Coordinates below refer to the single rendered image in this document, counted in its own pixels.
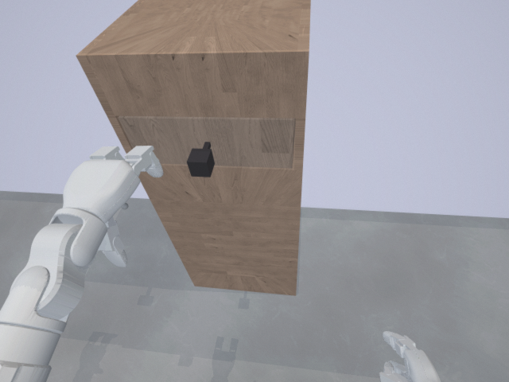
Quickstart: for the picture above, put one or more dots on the left robot hand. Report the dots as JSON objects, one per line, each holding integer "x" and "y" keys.
{"x": 104, "y": 184}

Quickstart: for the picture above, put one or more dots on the robot left forearm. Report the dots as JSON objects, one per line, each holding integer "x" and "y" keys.
{"x": 45, "y": 292}

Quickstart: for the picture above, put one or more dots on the right robot hand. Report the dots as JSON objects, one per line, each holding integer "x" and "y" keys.
{"x": 418, "y": 367}

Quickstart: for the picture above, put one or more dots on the cabinet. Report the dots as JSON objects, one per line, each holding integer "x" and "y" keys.
{"x": 238, "y": 229}

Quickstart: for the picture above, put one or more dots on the handle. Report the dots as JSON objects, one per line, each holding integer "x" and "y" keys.
{"x": 201, "y": 162}

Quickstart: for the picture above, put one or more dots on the drawer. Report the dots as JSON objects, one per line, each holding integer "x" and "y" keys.
{"x": 250, "y": 142}

